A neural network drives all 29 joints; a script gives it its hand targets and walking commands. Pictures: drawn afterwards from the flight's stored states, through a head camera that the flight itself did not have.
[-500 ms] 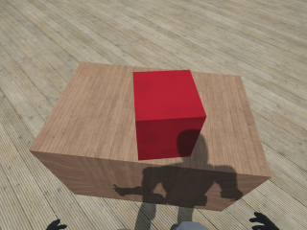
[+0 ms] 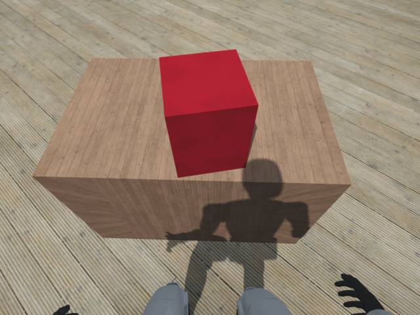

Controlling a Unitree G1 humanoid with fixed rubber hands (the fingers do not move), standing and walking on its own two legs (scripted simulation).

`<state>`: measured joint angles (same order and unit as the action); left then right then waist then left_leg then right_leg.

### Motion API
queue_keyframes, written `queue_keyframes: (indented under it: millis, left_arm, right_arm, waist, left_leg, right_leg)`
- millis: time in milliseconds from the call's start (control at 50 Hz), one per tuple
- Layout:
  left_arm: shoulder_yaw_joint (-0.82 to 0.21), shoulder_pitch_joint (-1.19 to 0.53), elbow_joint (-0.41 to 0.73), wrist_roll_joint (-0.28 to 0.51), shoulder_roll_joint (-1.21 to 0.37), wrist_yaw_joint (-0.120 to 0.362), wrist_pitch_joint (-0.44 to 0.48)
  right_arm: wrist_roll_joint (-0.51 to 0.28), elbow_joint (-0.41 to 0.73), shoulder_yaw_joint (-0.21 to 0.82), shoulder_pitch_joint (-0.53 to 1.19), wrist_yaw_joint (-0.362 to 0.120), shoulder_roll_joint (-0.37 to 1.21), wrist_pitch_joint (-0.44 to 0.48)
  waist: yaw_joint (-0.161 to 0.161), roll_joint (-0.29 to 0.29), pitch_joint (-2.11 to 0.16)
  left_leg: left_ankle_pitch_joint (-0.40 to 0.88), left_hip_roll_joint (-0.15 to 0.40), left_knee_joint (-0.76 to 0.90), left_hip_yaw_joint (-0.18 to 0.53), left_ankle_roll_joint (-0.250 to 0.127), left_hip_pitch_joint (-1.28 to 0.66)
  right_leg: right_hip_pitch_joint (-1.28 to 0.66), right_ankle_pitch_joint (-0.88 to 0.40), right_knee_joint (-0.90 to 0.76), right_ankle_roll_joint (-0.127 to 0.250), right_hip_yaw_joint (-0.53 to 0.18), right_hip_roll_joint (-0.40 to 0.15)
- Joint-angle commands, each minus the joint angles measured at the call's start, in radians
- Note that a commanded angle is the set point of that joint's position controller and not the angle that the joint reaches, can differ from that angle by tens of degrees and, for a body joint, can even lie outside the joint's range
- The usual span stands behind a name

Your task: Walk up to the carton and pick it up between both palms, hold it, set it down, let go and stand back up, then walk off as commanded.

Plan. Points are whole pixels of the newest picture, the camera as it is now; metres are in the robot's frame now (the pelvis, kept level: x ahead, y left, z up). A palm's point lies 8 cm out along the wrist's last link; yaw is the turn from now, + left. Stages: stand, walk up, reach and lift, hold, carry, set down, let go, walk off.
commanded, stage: walk off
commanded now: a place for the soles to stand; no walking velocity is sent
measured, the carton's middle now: (205, 116) +0.58 +0.02 -0.04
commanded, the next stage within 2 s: none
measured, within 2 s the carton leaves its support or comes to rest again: neither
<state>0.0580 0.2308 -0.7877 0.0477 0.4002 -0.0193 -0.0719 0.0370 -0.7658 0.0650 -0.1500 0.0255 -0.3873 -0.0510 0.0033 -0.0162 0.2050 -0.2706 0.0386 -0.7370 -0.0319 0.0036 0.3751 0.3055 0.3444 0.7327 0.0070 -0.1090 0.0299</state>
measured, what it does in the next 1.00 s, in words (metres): walks backwards: left foot, then right foot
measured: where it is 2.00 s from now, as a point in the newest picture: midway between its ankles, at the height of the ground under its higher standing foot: outside the picture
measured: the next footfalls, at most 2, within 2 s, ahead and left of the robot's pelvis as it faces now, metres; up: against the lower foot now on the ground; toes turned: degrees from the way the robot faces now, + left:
left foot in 0.36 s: -0.05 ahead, +0.13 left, +0.00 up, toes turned -2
right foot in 0.90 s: -0.12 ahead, -0.16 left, +0.00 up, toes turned +11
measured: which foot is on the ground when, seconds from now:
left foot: down 0.00-0.00, up 0.02-0.34, down 0.36-0.90, up 0.92-1.00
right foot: down 0.00-0.36, up 0.38-0.88, down 0.90-1.00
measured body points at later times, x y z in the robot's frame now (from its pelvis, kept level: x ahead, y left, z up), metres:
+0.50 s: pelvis -0.12 +0.04 +0.01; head -0.09 +0.08 +0.45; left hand -0.02 +0.35 -0.12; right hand -0.01 -0.26 -0.08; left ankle -0.09 +0.13 -0.71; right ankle -0.07 -0.13 -0.64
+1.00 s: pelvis -0.23 -0.02 +0.00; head -0.21 -0.03 +0.44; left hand -0.14 +0.30 -0.10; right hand -0.10 -0.32 -0.11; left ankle -0.15 +0.12 -0.67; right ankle -0.16 -0.17 -0.71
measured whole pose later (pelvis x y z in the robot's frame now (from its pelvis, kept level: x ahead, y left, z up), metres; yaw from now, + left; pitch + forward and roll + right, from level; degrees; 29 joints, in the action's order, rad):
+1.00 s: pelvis -0.23 -0.02 +0.00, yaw +1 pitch -9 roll +1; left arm 0.06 0.27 -0.72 0.05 0.38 -0.02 -0.07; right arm 0.01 -0.73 0.04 -0.19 0.02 -0.41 -0.08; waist 0.00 0.02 0.19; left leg -0.43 -0.06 -1.07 0.10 0.00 0.46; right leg 0.30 0.36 0.81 -0.04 -0.17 0.03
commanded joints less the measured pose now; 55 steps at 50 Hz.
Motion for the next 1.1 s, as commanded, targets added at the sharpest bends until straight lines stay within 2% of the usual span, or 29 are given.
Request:
queue_keyframes:
  millis: [0, 20, 60, 160, 240, 300, 320, 340, 360, 380, 400, 420, 460, 480, 540, 640, 660, 740, 780, 800, 840, 860, 880, 900, 920, 940, 980, 1020, 1080]
  left_arm:
    - [0.084, -0.026, 0.155, -0.089, 0.301, -0.011, 0.035]
    - [0.078, -0.105, 0.175, -0.084, 0.280, -0.016, 0.034]
    - [0.076, -0.132, 0.202, -0.082, 0.240, -0.023, 0.034]
    - [0.079, -0.013, 0.203, -0.083, 0.230, -0.024, 0.031]
    - [0.084, -0.057, 0.217, -0.087, 0.269, -0.021, 0.017]
    - [0.089, -0.139, 0.218, -0.074, 0.269, -0.013, 0.003]
    - [0.082, -0.126, 0.203, -0.068, 0.234, -0.014, 0.000]
    - [0.067, -0.079, 0.193, -0.048, 0.166, -0.018, 0.003]
    - [0.099, -0.100, 0.203, -0.056, 0.192, -0.045, -0.007]
    - [0.100, -0.084, 0.205, -0.059, 0.209, -0.050, -0.005]
    - [0.094, -0.048, 0.188, -0.055, 0.214, -0.039, -0.003]
    - [0.091, 0.002, 0.160, -0.049, 0.217, -0.033, 0.002]
    - [0.091, 0.064, 0.121, -0.056, 0.223, -0.033, 0.011]
    - [0.089, 0.079, 0.124, -0.056, 0.207, -0.033, 0.010]
    - [0.091, 0.054, 0.132, -0.059, 0.202, -0.028, 0.010]
    - [0.090, 0.069, 0.119, -0.056, 0.204, -0.026, 0.006]
    - [0.088, 0.084, 0.129, -0.063, 0.189, -0.023, 0.001]
    - [0.088, 0.079, 0.136, -0.054, 0.181, -0.015, 0.007]
    - [0.085, 0.115, 0.146, -0.053, 0.182, -0.010, 0.011]
    - [0.081, 0.148, 0.133, -0.053, 0.175, -0.004, 0.014]
    - [0.083, 0.231, 0.107, -0.053, 0.191, -0.001, 0.023]
    - [0.083, 0.187, 0.104, -0.059, 0.197, -0.007, 0.024]
    - [0.088, 0.103, 0.136, -0.065, 0.265, -0.012, 0.027]
    - [0.100, 0.007, 0.179, -0.072, 0.336, -0.008, 0.038]
    - [0.100, -0.071, 0.211, -0.075, 0.333, -0.016, 0.049]
    - [0.083, -0.140, 0.225, -0.069, 0.282, -0.019, 0.052]
    - [0.087, -0.158, 0.236, -0.065, 0.268, -0.016, 0.049]
    - [0.092, -0.127, 0.239, -0.069, 0.264, -0.017, 0.045]
    - [0.092, -0.043, 0.229, -0.075, 0.271, -0.019, 0.035]
  right_arm:
    - [-0.010, 0.117, -0.160, -0.013, 0.028, -0.201, -0.026]
    - [-0.030, 0.104, -0.175, -0.032, 0.019, -0.224, -0.025]
    - [-0.040, 0.084, -0.168, -0.077, 0.008, -0.228, -0.022]
    - [-0.043, 0.110, -0.160, -0.059, 0.006, -0.216, -0.021]
    - [-0.056, 0.095, -0.159, -0.101, -0.003, -0.220, -0.010]
    - [-0.056, 0.042, -0.166, -0.211, -0.010, -0.212, -0.002]
    - [-0.050, 0.043, -0.166, -0.221, -0.011, -0.237, 0.003]
    - [-0.031, 0.071, -0.179, -0.144, -0.010, -0.315, 0.009]
    - [-0.025, 0.122, -0.184, -0.057, -0.008, -0.358, 0.015]
    - [-0.019, 0.150, -0.185, 0.008, -0.005, -0.336, 0.022]
    - [-0.013, 0.165, -0.183, 0.053, 0.007, -0.299, 0.026]
    - [-0.006, 0.178, -0.174, 0.088, 0.009, -0.271, 0.024]
    - [-0.006, 0.185, -0.163, 0.087, 0.009, -0.233, 0.026]
    - [-0.001, 0.188, -0.156, 0.071, 0.012, -0.218, 0.025]
    - [-0.005, 0.188, -0.156, -0.013, 0.019, -0.212, 0.027]
    - [-0.005, 0.181, -0.171, -0.034, 0.017, -0.228, 0.013]
    - [0.001, 0.196, -0.171, -0.019, 0.021, -0.229, 0.012]
    - [0.001, 0.208, -0.187, 0.014, 0.018, -0.250, 0.004]
    - [0.001, 0.225, -0.194, 0.060, 0.015, -0.272, 0.000]
    - [0.003, 0.227, -0.203, 0.093, 0.013, -0.284, -0.006]
    - [0.005, 0.199, -0.211, 0.077, 0.004, -0.289, -0.022]
    - [-0.004, 0.178, -0.195, 0.026, 0.003, -0.247, -0.024]
    - [-0.024, 0.166, -0.183, -0.048, 0.002, -0.212, -0.014]
    - [-0.027, 0.184, -0.167, -0.006, 0.012, -0.202, -0.013]
    - [-0.027, 0.196, -0.192, 0.031, 0.011, -0.227, -0.020]
    - [-0.039, 0.176, -0.195, -0.012, 0.005, -0.237, -0.019]
    - [-0.053, 0.130, -0.177, -0.102, -0.003, -0.249, -0.010]
    - [-0.054, 0.128, -0.176, -0.084, -0.012, -0.247, -0.008]
    - [-0.053, 0.142, -0.176, -0.046, -0.018, -0.239, -0.006]
  waist:
    - [-0.031, -0.225, -0.104]
    - [-0.022, -0.196, -0.036]
    - [0.005, -0.094, -0.059]
    - [-0.046, -0.111, -0.180]
    - [-0.027, -0.237, -0.229]
    - [0.057, -0.183, -0.257]
    - [0.067, -0.124, -0.240]
    - [0.046, 0.223, -0.170]
    - [0.058, 0.271, -0.066]
    - [0.044, 0.217, -0.008]
    - [0.014, 0.113, 0.004]
    - [-0.013, 0.099, -0.001]
    - [0.003, 0.150, -0.083]
    - [0.009, 0.184, -0.108]
    - [0.050, 0.146, -0.197]
    - [0.057, 0.198, -0.180]
    - [0.049, 0.193, -0.187]
    - [0.042, 0.210, -0.167]
    - [0.015, 0.214, -0.168]
    - [-0.014, 0.247, -0.183]
    - [-0.052, 0.204, -0.188]
    - [-0.037, 0.041, -0.159]
    - [-0.010, -0.204, -0.152]
    - [-0.026, -0.266, -0.060]
    - [-0.032, -0.220, 0.048]
    - [0.004, -0.141, 0.082]
    - [0.024, -0.153, -0.010]
    - [0.000, -0.146, -0.090]
    - [-0.033, -0.193, -0.151]
  left_leg:
    - [-0.408, -0.138, -0.494, 0.164, -0.013, 0.064]
    - [-0.351, -0.116, -0.534, 0.200, -0.014, 0.051]
    - [-0.230, -0.134, -0.553, 0.222, 0.004, 0.067]
    - [-0.299, -0.127, -0.490, 0.185, 0.027, 0.117]
    - [-0.353, -0.044, -0.161, 0.113, 0.015, -0.005]
    - [-0.151, -0.026, 0.157, 0.087, -0.020, -0.241]
    - [-0.161, 0.011, 0.228, 0.166, -0.025, -0.232]
    - [-0.207, 0.243, 0.444, 0.555, -0.077, -0.130]
    - [-0.389, 0.302, 0.544, 0.742, -0.142, 0.121]
    - [-0.513, 0.271, 0.582, 0.737, -0.145, 0.204]
    - [-0.462, 0.234, 0.542, 0.632, -0.138, 0.169]
    - [-0.341, 0.189, 0.491, 0.528, -0.129, 0.107]
    - [-0.113, 0.196, 0.415, 0.472, -0.143, -0.084]
    - [0.016, 0.208, 0.371, 0.464, -0.184, -0.118]
    - [0.201, 0.249, 0.289, 0.482, -0.239, -0.272]
    - [0.101, 0.215, 0.312, 0.465, -0.236, -0.223]
    - [0.056, 0.255, 0.320, 0.499, -0.261, -0.189]
    - [-0.005, 0.248, 0.355, 0.464, -0.255, -0.058]
    - [-0.084, 0.256, 0.366, 0.449, -0.229, 0.028]
    - [-0.161, 0.231, 0.356, 0.389, -0.186, 0.080]
    - [-0.319, 0.124, 0.211, 0.293, -0.100, 0.215]
    - [-0.358, 0.044, 0.016, 0.216, -0.055, 0.229]
    - [-0.358, -0.125, -0.255, 0.093, 0.008, 0.211]
    - [-0.385, -0.162, -0.457, 0.150, 0.025, 0.177]
    - [-0.357, -0.146, -0.550, 0.245, 0.015, 0.137]
    - [-0.266, -0.124, -0.540, 0.276, 0.017, 0.106]
    - [-0.211, -0.115, -0.578, 0.209, 0.032, 0.095]
    - [-0.229, -0.097, -0.568, 0.170, 0.044, 0.097]
    - [-0.303, -0.071, -0.341, 0.084, 0.049, 0.084]
  right_leg:
    - [0.225, 0.144, -0.530, 0.212, -0.495, -0.365]
    - [0.277, 0.258, -0.537, 0.228, -0.398, -0.340]
    - [0.164, 0.091, -0.450, 0.197, -0.269, -0.260]
    - [-0.082, -0.194, -0.344, 0.249, -0.294, -0.276]
    - [-0.067, -0.257, -0.297, 0.210, -0.244, -0.266]
    - [0.086, -0.137, -0.210, 0.106, -0.184, -0.211]
    - [0.144, -0.023, -0.082, 0.057, -0.130, -0.123]
    - [0.271, 0.193, 0.170, -0.003, -0.014, 0.070]
    - [0.220, 0.346, 0.408, -0.026, -0.135, 0.153]
    - [0.196, 0.283, 0.481, -0.023, -0.199, 0.151]
    - [0.198, 0.200, 0.522, -0.018, -0.205, 0.139]
    - [0.218, 0.142, 0.540, -0.028, -0.187, 0.134]
    - [0.252, 0.118, 0.541, -0.048, -0.160, 0.122]
    - [0.242, 0.152, 0.556, -0.055, -0.143, 0.123]
    - [0.283, 0.184, 0.570, -0.058, -0.150, 0.119]
    - [0.256, 0.187, 0.498, -0.061, -0.108, 0.118]
    - [0.216, 0.190, 0.503, -0.055, -0.110, 0.099]
    - [0.112, 0.174, 0.403, -0.042, -0.064, 0.045]
    - [-0.014, 0.139, 0.239, -0.021, -0.051, -0.009]
    - [-0.112, 0.117, 0.111, -0.007, -0.020, -0.033]
    - [-0.271, 0.034, -0.130, 0.009, -0.053, -0.046]
    - [-0.224, 0.098, -0.240, 0.017, -0.147, -0.072]
    - [-0.067, 0.149, -0.406, 0.080, -0.441, -0.238]
    - [0.229, 0.385, -0.544, 0.195, -0.591, -0.361]
    - [0.378, 0.453, -0.585, 0.219, -0.569, -0.348]
    - [0.359, 0.361, -0.535, 0.191, -0.450, -0.283]
    - [0.234, 0.173, -0.421, 0.198, -0.362, -0.226]
    - [0.109, 0.027, -0.373, 0.232, -0.354, -0.245]
    - [-0.020, -0.159, -0.309, 0.202, -0.301, -0.203]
